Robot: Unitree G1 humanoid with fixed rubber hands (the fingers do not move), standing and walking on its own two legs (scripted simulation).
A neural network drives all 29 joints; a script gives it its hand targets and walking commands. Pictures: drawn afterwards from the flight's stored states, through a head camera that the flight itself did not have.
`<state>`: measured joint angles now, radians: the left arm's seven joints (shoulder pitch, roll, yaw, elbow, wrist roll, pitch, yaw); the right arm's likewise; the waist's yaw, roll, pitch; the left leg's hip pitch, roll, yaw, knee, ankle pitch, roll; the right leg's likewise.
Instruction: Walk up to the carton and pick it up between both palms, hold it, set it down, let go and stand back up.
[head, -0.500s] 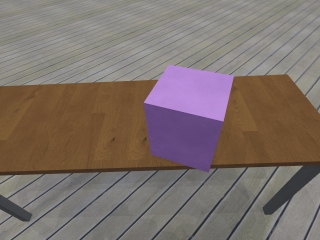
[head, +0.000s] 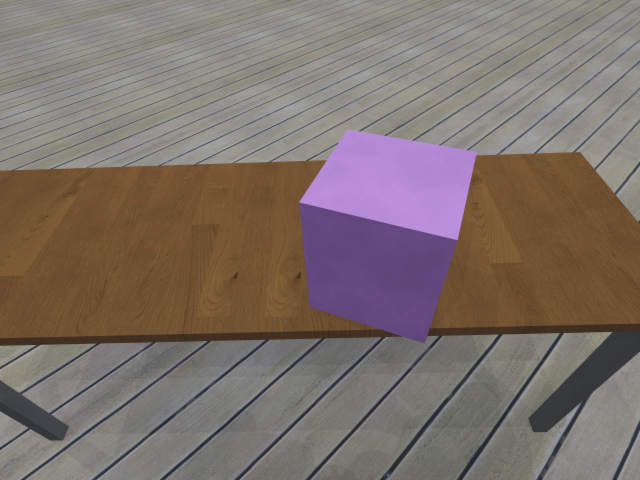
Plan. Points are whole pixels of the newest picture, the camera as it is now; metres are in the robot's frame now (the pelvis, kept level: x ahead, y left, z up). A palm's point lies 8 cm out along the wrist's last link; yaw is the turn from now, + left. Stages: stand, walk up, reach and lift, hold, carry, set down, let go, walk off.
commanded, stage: stand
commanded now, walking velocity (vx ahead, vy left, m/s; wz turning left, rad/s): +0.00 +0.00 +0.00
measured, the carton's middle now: (386, 236) +0.49 -0.07 +0.01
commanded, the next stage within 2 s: none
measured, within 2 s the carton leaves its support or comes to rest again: neither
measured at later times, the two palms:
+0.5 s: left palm out of the picture +0.01 +0.24 -0.13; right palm out of the picture +0.03 -0.24 -0.13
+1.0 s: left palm out of the picture +0.03 +0.23 -0.13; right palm out of the picture +0.03 -0.24 -0.13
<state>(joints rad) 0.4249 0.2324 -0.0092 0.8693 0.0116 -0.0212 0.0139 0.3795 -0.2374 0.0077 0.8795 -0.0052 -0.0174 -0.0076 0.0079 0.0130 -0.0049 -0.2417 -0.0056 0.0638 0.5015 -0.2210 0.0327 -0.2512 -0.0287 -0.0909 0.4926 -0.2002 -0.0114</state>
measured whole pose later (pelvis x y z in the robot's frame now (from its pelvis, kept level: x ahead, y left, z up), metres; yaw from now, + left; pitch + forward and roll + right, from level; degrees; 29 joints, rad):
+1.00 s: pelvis +0.03 -0.01 +0.00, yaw +0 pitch -1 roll +0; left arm 0.34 0.19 -0.02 1.00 0.00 -0.02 0.03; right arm 0.33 -0.20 0.01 1.00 0.00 -0.02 -0.03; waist 0.00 0.00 0.03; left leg -0.19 0.00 0.06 0.44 -0.23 0.02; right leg -0.21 -0.02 -0.09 0.45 -0.22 -0.02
